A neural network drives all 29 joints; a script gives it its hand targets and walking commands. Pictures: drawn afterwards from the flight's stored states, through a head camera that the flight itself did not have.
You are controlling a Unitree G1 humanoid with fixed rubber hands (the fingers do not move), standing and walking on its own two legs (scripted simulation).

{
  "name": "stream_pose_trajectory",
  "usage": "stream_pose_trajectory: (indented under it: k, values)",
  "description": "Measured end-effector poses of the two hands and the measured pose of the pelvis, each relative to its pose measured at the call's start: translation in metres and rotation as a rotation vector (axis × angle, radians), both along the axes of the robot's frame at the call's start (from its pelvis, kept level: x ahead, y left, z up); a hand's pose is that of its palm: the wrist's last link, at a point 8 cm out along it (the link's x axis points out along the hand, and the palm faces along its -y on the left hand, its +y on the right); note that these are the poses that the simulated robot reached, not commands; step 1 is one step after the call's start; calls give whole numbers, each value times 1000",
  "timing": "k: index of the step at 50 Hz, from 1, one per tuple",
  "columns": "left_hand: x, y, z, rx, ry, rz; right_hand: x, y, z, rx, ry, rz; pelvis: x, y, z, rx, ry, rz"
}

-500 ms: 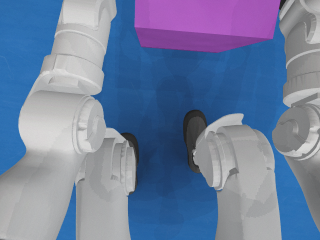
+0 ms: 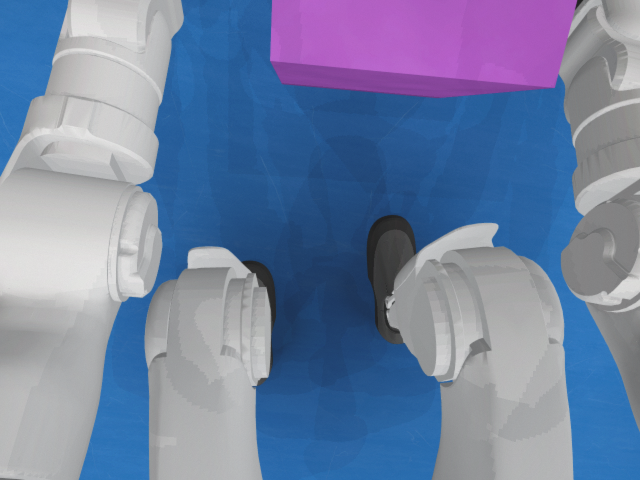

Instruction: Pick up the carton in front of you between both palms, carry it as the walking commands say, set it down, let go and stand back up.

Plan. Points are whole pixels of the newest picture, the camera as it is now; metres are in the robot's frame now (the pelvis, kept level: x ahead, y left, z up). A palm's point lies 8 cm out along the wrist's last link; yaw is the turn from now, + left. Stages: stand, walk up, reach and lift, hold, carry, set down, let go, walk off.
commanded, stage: set down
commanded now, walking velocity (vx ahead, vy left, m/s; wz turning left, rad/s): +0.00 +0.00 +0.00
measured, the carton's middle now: out of the picture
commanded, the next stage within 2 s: let go in 1.16 s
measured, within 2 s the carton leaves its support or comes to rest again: neither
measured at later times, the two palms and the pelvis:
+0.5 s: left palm out of the picture +0.61 +0.08 -0.04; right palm out of the picture +0.52 -0.28 -0.04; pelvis +0.00 +0.00 +0.07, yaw +0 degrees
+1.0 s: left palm out of the picture +0.61 +0.09 +0.11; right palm out of the picture +0.52 -0.30 +0.11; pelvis +0.02 -0.01 +0.20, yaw +0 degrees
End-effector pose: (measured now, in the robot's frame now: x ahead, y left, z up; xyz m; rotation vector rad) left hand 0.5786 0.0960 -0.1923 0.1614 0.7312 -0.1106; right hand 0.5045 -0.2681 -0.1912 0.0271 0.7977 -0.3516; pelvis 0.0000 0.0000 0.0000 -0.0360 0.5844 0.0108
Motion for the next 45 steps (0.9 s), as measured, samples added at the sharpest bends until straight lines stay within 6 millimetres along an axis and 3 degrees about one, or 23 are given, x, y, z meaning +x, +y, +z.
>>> stream_pose_trajectory:
  k: [3,7,14,24,37,45]
  values:
    - [9,7,9,5,-24,5,5,-7,5,-8,-29,-12,0,-2,0,4,2,4]
    - [19,-1,25,-11,-57,-1,11,-15,19,-10,-72,-19,-1,-5,1,8,16,6]
    - [25,-20,71,-9,-121,-3,21,-17,70,-8,-157,-15,-5,-6,16,19,40,-18]
    - [29,-16,149,5,-88,29,16,-16,142,-5,-152,-23,-5,-5,63,36,132,-32]
    - [33,-6,214,3,-105,29,20,-22,213,-24,-164,-9,7,-6,123,36,230,-35]
    - [34,-6,264,0,-101,24,17,-27,264,-17,-165,-10,16,-5,167,36,252,-39]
